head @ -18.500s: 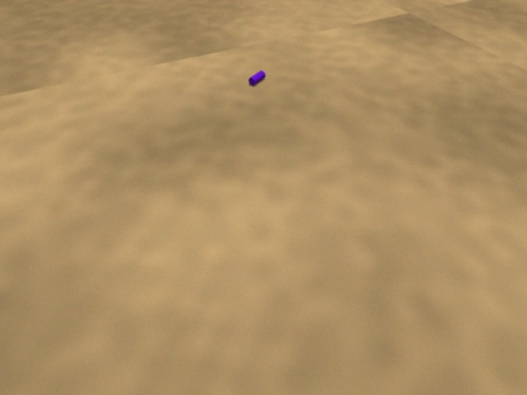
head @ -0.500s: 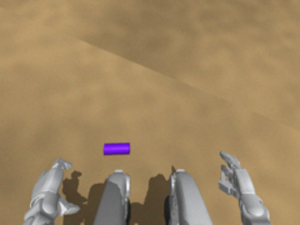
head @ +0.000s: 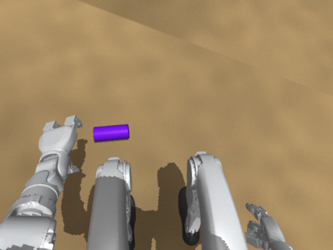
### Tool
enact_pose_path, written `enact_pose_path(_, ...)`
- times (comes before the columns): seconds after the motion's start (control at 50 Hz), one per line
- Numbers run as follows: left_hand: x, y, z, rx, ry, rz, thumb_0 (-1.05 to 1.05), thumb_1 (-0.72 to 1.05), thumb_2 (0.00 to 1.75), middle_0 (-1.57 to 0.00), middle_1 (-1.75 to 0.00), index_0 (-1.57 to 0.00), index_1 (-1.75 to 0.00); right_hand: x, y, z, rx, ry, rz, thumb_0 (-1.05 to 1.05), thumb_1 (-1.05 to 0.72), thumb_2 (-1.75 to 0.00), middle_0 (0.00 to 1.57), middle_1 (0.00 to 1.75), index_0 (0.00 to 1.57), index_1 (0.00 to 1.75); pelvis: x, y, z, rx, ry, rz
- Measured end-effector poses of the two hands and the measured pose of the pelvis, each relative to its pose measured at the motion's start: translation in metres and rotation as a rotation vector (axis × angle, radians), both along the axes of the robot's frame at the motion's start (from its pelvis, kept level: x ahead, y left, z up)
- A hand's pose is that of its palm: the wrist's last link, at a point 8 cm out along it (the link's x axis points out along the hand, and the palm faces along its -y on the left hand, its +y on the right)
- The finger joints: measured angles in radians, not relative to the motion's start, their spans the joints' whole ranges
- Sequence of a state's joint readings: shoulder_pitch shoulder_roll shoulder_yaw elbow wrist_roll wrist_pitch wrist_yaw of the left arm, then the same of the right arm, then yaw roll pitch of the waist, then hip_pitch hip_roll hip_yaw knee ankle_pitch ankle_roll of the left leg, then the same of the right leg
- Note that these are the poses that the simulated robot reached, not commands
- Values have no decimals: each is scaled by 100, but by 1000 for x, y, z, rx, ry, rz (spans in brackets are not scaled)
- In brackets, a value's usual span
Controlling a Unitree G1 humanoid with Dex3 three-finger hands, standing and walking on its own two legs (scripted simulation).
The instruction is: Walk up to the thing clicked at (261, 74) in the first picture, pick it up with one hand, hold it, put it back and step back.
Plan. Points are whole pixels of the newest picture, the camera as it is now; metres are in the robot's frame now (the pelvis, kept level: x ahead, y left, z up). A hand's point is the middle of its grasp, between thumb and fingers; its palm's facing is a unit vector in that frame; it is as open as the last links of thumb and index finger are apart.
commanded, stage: rise first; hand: left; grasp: from above
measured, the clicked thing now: (111, 132) +0.47 +0.18 -0.39
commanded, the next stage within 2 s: none
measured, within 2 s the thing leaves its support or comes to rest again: neither
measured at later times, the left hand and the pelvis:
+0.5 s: hand (83, 141) +0.40 +0.24 -0.23, palm faces -0.46 -0.04 -0.89, open 13.9 cm; pelvis +0.00 +0.00 -0.06, yaw -1 degrees
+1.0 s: hand (89, 136) +0.42 +0.23 -0.26, palm faces -0.46 -0.06 -0.89, open 14.0 cm; pelvis +0.01 +0.00 -0.07, yaw -2 degrees
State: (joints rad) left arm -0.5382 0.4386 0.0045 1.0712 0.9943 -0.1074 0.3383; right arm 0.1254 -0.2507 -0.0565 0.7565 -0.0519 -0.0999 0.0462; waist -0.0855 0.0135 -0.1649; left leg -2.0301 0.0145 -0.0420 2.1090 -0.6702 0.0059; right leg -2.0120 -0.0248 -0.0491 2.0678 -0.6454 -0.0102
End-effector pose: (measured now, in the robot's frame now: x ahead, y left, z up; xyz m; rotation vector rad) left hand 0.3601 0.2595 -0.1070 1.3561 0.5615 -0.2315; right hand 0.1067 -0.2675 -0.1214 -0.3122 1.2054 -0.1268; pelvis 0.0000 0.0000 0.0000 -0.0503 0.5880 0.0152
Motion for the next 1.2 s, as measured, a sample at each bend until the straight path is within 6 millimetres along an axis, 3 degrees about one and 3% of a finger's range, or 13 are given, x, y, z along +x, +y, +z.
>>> enact_pose_path(0.18, 21, -9, -30, 50, -18, -96, 0, -49, 100, -11, -96, -11, -97, -23, -4, -14, -36, 57, -6, 0, -89, -90, 20, 30, 20, 30, -2, 3, -24, -16, 4, -1)
enact_pose_path(0.48, 42, -19, -67, 107, -43, -179, 0, -48, 97, -12, -95, -13, -95, -23, 4, -48, -12, 94, 22, 0, -91, -90, 20, 30, 20, 30, 1, 4, -55, -20, 11, -5)
enact_pose_path(0.68, 55, -23, -81, 105, -48, -170, 0, -48, 97, -11, -98, -12, -98, -29, 5, -59, 1, 134, 25, 0, -91, -90, 20, 30, 20, 30, 4, 3, -64, -20, 21, -10)
enact_pose_path(1.2, 70, -32, -99, 95, -47, -175, 0, -51, 99, -8, -102, -9, -102, -45, -8, -62, -9, 193, 14, 0, -91, -90, 20, 30, 20, 30, 9, 2, -74, -18, 31, -16)
